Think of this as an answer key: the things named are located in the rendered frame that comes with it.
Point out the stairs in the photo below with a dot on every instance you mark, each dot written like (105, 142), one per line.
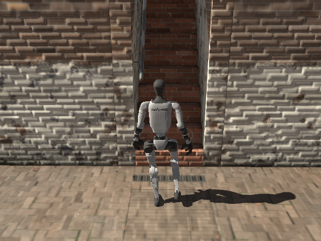
(170, 54)

